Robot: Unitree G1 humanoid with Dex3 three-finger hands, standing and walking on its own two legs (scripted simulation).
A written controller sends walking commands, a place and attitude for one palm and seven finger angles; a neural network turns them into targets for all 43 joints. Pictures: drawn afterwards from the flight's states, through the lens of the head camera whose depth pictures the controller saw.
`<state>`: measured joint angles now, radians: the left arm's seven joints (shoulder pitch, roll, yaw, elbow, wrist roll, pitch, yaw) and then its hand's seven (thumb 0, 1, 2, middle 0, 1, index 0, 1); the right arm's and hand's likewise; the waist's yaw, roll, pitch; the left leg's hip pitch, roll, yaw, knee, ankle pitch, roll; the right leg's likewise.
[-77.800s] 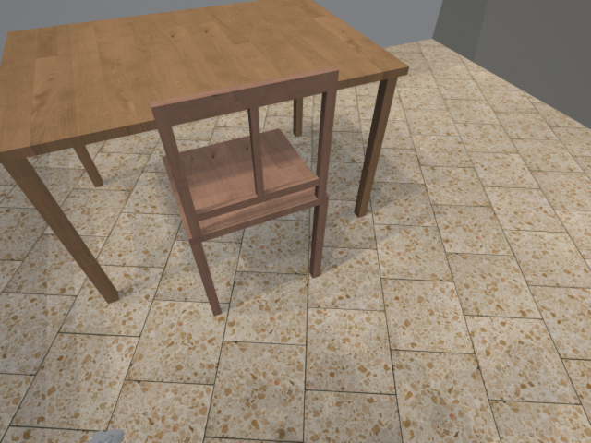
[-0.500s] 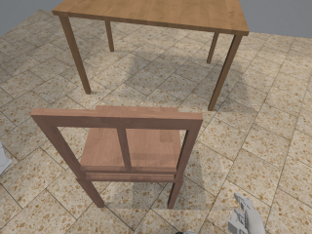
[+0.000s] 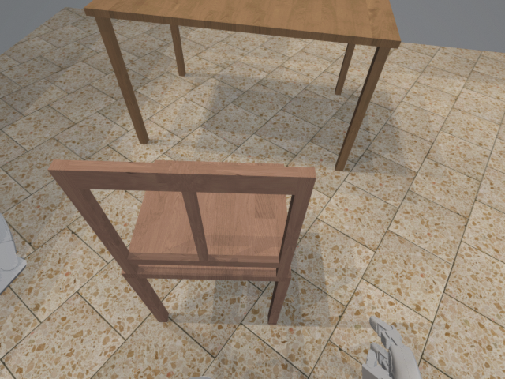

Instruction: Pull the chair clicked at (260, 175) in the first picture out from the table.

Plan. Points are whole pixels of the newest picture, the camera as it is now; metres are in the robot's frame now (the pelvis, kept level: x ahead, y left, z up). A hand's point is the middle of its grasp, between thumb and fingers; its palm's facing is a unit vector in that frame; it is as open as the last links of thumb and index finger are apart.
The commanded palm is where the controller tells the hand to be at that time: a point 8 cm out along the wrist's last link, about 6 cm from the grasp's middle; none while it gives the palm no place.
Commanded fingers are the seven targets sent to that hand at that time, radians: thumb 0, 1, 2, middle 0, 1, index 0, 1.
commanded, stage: step back with the hand held close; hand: left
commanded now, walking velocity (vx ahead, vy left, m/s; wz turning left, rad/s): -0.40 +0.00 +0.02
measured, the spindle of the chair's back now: (197, 228) +0.40 +0.15 -0.08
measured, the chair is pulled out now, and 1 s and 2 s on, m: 0.66 0.66 0.66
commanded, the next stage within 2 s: stop stepping back and stand still in 0.30 s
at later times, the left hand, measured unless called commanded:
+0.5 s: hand out of the picture +0.06 +0.22 +0.19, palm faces +0.39 -0.74 -0.54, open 7.4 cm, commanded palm +0.01 +0.26 +0.19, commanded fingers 0.00 0.90 0.90 -0.20 -0.30 -0.20 -0.30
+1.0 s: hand out of the picture -0.02 +0.26 +0.17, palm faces +0.46 -0.75 -0.47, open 7.4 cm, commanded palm -0.08 +0.29 +0.19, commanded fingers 0.00 0.90 0.90 -0.20 -0.30 -0.20 -0.30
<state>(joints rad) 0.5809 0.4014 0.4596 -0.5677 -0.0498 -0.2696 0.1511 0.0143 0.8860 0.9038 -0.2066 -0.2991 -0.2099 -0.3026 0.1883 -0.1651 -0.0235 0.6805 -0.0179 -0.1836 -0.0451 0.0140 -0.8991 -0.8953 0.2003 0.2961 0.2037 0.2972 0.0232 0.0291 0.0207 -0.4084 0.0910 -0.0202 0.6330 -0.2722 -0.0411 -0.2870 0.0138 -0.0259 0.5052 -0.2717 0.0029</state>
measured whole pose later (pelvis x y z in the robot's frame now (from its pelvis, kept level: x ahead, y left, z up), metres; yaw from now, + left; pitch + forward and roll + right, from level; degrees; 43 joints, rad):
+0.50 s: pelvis -0.13 -0.04 -0.01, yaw -1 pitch -2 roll -3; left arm 0.58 0.47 0.48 -0.56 -0.05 -0.28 0.12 0.01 0.88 0.90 -0.21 -0.30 -0.21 -0.30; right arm 0.16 -0.18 -0.02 0.65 0.01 -0.17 -0.04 0.01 -0.90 -0.90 0.20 0.30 0.21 0.30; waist 0.01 0.05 0.06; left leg -0.48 0.09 -0.04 0.77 -0.37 -0.03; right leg -0.31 0.01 -0.03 0.59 -0.24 0.02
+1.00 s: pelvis -0.21 -0.01 -0.01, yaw +1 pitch -4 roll -4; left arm 0.50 0.43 0.42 -0.35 -0.02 -0.23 0.13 0.01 0.89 0.90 -0.21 -0.30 -0.21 -0.30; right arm 0.27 -0.23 -0.03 0.69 0.04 -0.08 -0.04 0.01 -0.90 -0.90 0.20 0.30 0.20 0.30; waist -0.04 0.08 -0.03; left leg -0.31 0.03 0.00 0.77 -0.44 0.04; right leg -0.27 0.02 -0.07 0.60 -0.26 0.00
